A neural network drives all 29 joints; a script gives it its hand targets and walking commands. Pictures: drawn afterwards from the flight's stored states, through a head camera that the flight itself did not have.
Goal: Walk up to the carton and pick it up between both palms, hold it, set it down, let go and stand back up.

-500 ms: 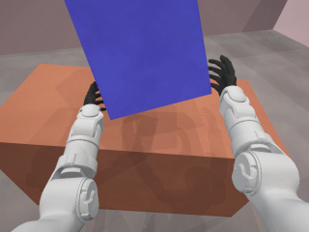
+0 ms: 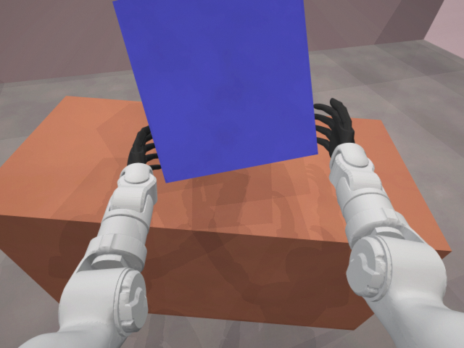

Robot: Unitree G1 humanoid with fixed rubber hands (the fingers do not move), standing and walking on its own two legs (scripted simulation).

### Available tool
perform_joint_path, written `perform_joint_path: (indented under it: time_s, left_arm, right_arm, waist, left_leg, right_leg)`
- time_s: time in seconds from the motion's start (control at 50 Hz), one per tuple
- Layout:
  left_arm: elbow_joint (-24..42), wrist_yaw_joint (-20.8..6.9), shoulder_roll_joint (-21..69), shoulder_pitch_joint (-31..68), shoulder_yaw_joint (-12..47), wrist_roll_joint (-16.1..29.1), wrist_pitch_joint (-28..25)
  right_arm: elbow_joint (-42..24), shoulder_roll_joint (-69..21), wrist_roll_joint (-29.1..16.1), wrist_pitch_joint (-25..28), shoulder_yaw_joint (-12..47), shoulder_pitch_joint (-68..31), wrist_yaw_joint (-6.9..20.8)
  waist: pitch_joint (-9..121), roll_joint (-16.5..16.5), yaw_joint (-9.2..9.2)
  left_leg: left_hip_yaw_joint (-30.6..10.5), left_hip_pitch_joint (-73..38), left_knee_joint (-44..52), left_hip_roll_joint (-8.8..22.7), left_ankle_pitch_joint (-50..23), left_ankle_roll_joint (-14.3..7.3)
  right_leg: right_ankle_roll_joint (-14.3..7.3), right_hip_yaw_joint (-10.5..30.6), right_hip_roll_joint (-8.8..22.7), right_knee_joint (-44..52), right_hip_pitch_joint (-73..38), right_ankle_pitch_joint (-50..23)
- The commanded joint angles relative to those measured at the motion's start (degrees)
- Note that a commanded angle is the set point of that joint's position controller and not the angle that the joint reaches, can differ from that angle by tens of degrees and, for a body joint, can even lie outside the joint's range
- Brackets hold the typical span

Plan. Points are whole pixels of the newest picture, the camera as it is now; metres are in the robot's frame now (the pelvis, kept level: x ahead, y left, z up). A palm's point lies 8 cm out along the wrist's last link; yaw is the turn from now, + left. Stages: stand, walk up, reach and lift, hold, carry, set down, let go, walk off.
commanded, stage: set down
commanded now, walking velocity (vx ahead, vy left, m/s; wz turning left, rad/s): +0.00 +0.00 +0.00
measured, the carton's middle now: (225, 83) +0.59 +0.10 +0.19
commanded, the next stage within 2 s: none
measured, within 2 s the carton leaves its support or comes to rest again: neither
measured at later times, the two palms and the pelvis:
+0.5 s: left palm (144, 177) +0.40 +0.22 +0.08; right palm (332, 153) +0.47 -0.13 +0.13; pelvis +0.01 +0.00 +0.00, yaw +0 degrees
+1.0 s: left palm (156, 179) +0.42 +0.21 +0.05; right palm (328, 161) +0.50 -0.14 +0.08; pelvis +0.03 -0.02 +0.00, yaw +0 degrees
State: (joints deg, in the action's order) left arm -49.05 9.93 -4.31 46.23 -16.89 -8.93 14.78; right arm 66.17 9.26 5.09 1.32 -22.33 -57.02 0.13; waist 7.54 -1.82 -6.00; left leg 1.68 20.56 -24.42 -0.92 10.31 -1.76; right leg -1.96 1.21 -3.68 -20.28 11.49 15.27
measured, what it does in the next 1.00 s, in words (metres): stands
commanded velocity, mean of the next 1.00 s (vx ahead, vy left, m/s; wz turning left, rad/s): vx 0.00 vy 0.00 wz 0.00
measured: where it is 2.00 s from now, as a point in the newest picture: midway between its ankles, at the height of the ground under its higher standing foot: outside the picture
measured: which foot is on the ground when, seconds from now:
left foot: down 0.00-1.00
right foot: down 0.00-1.00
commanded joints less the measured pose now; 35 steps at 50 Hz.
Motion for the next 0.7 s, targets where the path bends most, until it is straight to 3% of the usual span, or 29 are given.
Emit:
perform_joint_path:
  time_s: [0.0, 0.04, 0.06, 0.08, 0.14, 0.16, 0.18, 0.2, 0.24, 0.28, 0.32, 0.4, 0.44, 0.5, 0.52, 0.56, 0.58, 0.6, 0.62, 0.64, 0.68]
  left_arm:
    - [13.73, -10.70, 21.33, 57.29, 5.05, 1.98, -8.91]
    - [14.17, -10.29, 21.74, 58.95, 5.18, 2.41, -9.65]
    - [15.15, -9.87, 21.22, 59.62, 4.81, 2.09, -10.37]
    - [13.87, -9.72, 21.51, 60.37, 5.21, 2.61, -10.84]
    - [15.50, -9.07, 23.14, 59.81, 7.10, 3.43, -12.42]
    - [15.97, -8.68, 24.49, 59.40, 7.74, 3.70, -13.06]
    - [13.51, -8.94, 22.16, 59.76, 6.32, 3.42, -13.08]
    - [15.24, -8.51, 23.60, 59.31, 7.71, 4.14, -14.09]
    - [14.04, -8.39, 23.43, 59.12, 7.39, 4.60, -14.42]
    - [13.40, -8.02, 22.52, 58.19, 7.08, 4.31, -15.01]
    - [11.92, -8.43, 22.34, 57.12, 5.23, 3.07, -14.89]
    - [8.93, -8.78, 19.81, 56.30, 3.96, 2.30, -14.86]
    - [7.86, -8.98, 21.46, 55.69, 4.91, 2.76, -14.66]
    - [7.74, -8.92, 18.12, 58.37, 3.39, 2.83, -15.19]
    - [10.06, -8.81, 18.72, 58.73, 3.86, 3.15, -15.74]
    - [8.97, -8.79, 19.85, 57.48, 3.65, 3.08, -16.34]
    - [8.50, -8.76, 19.38, 58.93, 3.62, 3.33, -16.93]
    - [8.16, -8.61, 19.28, 58.82, 3.92, 3.65, -16.80]
    - [5.84, -8.66, 19.47, 57.50, 3.97, 3.63, -16.74]
    - [8.07, -8.57, 20.47, 57.25, 4.94, 4.26, -17.50]
    - [8.94, -8.59, 21.28, 57.87, 4.88, 4.48, -18.27]
  right_arm:
    - [-3.76, -26.74, 9.14, 2.82, 0.57, -41.52, 12.37]
    - [-4.36, -27.12, 9.97, 3.04, -0.76, -43.65, 12.72]
    - [-1.40, -27.16, 9.99, 3.39, -1.42, -43.29, 12.90]
    - [-2.69, -26.97, 10.03, 3.97, -1.31, -44.25, 12.97]
    - [-1.51, -26.39, 11.50, 5.82, -3.54, -42.56, 13.13]
    - [-2.25, -27.76, 11.85, 6.53, -2.42, -43.52, 13.19]
    - [-1.67, -26.68, 12.71, 5.97, -3.54, -43.09, 12.97]
    - [-3.20, -27.01, 12.82, 7.27, -2.96, -44.25, 12.94]
    - [-0.16, -26.59, 14.00, 7.44, -4.89, -43.39, 13.12]
    - [0.32, -26.52, 14.20, 7.75, -4.67, -42.49, 13.21]
    - [1.54, -26.22, 14.65, 7.54, -4.64, -40.44, 13.38]
    - [1.69, -24.51, 14.56, 7.06, -5.37, -41.41, 13.33]
    - [1.54, -24.92, 14.88, 7.08, -5.74, -40.65, 13.66]
    - [2.23, -24.53, 14.47, 6.57, -5.27, -42.27, 13.92]
    - [2.66, -25.12, 14.46, 7.03, -5.45, -41.97, 13.91]
    - [3.37, -25.75, 16.03, 7.41, -6.28, -41.50, 13.60]
    - [2.76, -25.80, 15.79, 7.76, -6.17, -42.21, 13.78]
    - [4.33, -25.18, 16.49, 7.56, -7.04, -42.43, 13.66]
    - [4.10, -24.76, 16.46, 7.68, -7.47, -42.42, 13.95]
    - [3.28, -26.01, 16.38, 8.56, -6.02, -41.51, 13.79]
    - [5.24, -26.54, 17.40, 9.28, -7.03, -41.78, 13.98]
  waist:
    - [38.29, 2.49, -0.76]
    - [38.80, 1.92, -0.69]
    - [40.20, 3.52, -0.73]
    - [40.37, 2.47, -1.23]
    - [46.26, 4.72, 0.18]
    - [48.39, 4.62, -0.85]
    - [45.81, 3.70, -0.78]
    - [50.07, 4.05, -0.86]
    - [47.76, 5.05, -0.19]
    - [49.52, 4.43, -0.80]
    - [47.54, 4.26, -1.47]
    - [43.75, 2.84, -1.46]
    - [43.72, 3.54, -0.43]
    - [42.37, 2.34, -1.81]
    - [44.57, 3.93, -1.46]
    - [45.69, 2.99, -0.74]
    - [46.41, 3.12, -1.70]
    - [45.78, 2.94, -0.89]
    - [45.35, 2.66, -1.32]
    - [48.18, 2.38, -1.15]
    - [49.71, 4.46, -1.59]
  left_leg:
    - [2.43, -27.54, 0.92, 5.51, -37.02, 4.61]
    - [2.19, -26.73, 1.21, 5.62, -36.12, 4.67]
    - [2.09, -27.35, 1.16, 5.59, -36.71, 5.21]
    - [2.19, -25.52, 1.07, 5.36, -35.17, 4.89]
    - [1.67, -29.88, -0.25, 6.21, -39.96, 6.03]
    - [1.45, -31.63, -1.09, 6.46, -43.60, 6.20]
    - [1.47, -30.61, -0.87, 6.17, -41.14, 5.49]
    - [1.50, -30.69, -1.07, 6.33, -43.07, 6.19]
    - [0.37, -34.04, -2.30, 7.23, -47.42, 6.09]
    - [0.50, -34.14, -2.77, 7.60, -49.48, 5.89]
    - [0.99, -33.54, -2.86, 7.05, -49.59, 5.13]
    - [1.62, -29.24, -1.39, 6.85, -42.97, 4.75]
    - [0.96, -31.05, -2.33, 7.19, -46.98, 4.88]
    - [1.58, -27.01, -1.86, 6.55, -43.14, 4.01]
    - [1.75, -28.99, -1.94, 6.53, -45.15, 4.80]
    - [0.86, -30.43, -2.42, 6.81, -46.34, 4.43]
    - [1.10, -29.49, -3.03, 6.50, -46.39, 4.43]
    - [0.74, -30.87, -3.34, 6.95, -48.03, 4.54]
    - [0.31, -30.47, -3.55, 7.42, -49.42, 4.12]
    - [0.64, -31.83, -4.36, 7.36, -52.64, 4.34]
    - [-0.41, -37.02, -5.63, 8.35, -58.29, 4.26]
  right_leg:
    - [4.07, -6.54, 3.98, 2.90, 4.74, -19.09]
    - [4.12, -6.69, 4.06, 2.51, 5.25, -18.09]
    - [3.95, -7.00, 4.10, 2.72, 6.44, -17.87]
    - [3.98, -6.68, 4.24, 2.44, 5.64, -17.83]
    - [3.33, -8.12, 3.65, 2.82, 10.68, -17.28]
    - [3.42, -8.35, 3.18, 2.30, 12.42, -18.53]
    - [3.57, -7.98, 4.00, 3.19, 13.74, -16.09]
    - [3.32, -8.14, 3.55, 2.82, 12.42, -18.29]
    - [3.44, -8.56, 4.17, 2.53, 19.13, -15.58]
    - [2.72, -8.52, 3.76, 3.38, 19.06, -15.65]
    - [3.08, -8.13, 4.12, 3.65, 18.75, -15.95]
    - [3.65, -7.99, 4.56, 2.62, 14.48, -15.61]
    - [3.79, -8.26, 4.46, 2.22, 16.77, -16.81]
    - [3.69, -7.53, 5.26, 2.34, 15.89, -15.81]
    - [3.89, -7.99, 4.80, 2.06, 16.05, -17.65]
    - [4.19, -8.13, 4.98, 1.92, 18.18, -17.67]
    - [4.02, -8.02, 5.11, 1.93, 19.62, -15.98]
    - [3.75, -8.27, 5.05, 2.04, 21.07, -15.99]
    - [3.23, -7.82, 5.41, 2.97, 22.21, -15.79]
    - [3.53, -8.31, 4.81, 2.48, 21.35, -19.45]
    - [2.20, -8.21, 5.18, 4.37, 28.23, -15.84]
